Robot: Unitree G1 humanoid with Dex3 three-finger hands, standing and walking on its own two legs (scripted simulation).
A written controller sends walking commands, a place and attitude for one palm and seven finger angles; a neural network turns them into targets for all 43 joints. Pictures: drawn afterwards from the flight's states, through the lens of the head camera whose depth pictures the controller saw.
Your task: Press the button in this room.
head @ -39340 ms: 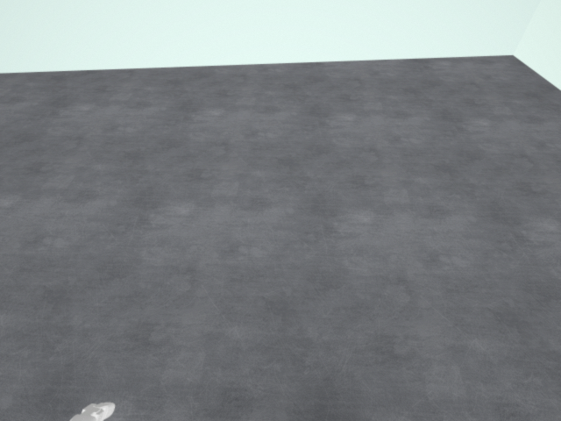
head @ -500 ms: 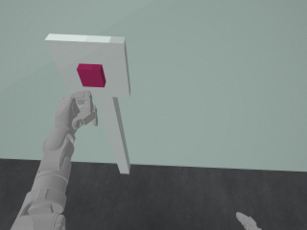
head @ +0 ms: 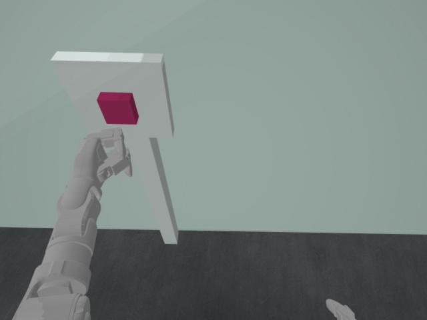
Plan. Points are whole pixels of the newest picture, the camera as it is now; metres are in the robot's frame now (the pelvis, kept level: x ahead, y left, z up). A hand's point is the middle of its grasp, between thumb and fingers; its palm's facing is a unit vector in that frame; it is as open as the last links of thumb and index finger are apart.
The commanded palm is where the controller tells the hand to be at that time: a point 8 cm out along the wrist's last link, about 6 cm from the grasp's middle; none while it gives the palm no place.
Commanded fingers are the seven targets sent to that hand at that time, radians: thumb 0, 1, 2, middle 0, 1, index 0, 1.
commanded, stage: press the button with the knuckle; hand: left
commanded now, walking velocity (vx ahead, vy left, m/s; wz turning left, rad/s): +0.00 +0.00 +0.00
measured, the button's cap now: (119, 107) +0.49 +0.20 +0.12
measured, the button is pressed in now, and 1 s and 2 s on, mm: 0 10 0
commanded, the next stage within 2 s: hold the button down briefly in 1.10 s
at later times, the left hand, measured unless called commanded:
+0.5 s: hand (123, 144) +0.42 +0.18 +0.09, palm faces -0.01 -1.00 +0.00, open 3.1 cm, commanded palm +0.40 +0.23 +0.10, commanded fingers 0.00 0.90 0.90 -1.30 -1.50 -1.30 -1.50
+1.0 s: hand (128, 137) +0.45 +0.18 +0.09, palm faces +0.01 -1.00 -0.02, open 2.9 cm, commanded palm +0.44 +0.22 +0.10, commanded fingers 0.00 0.90 0.90 -1.30 -1.50 -1.30 -1.50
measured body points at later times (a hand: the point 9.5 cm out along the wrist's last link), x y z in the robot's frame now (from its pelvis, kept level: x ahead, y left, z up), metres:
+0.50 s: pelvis +0.00 +0.00 +0.00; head +0.05 +0.00 +0.45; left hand +0.42 +0.24 +0.10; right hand +0.09 -0.27 -0.11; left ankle +0.00 +0.10 -0.71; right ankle +0.00 -0.11 -0.71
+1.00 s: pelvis -0.01 +0.00 -0.01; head +0.06 +0.01 +0.44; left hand +0.44 +0.23 +0.09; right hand +0.05 -0.26 -0.13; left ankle +0.00 +0.10 -0.71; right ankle +0.00 -0.11 -0.71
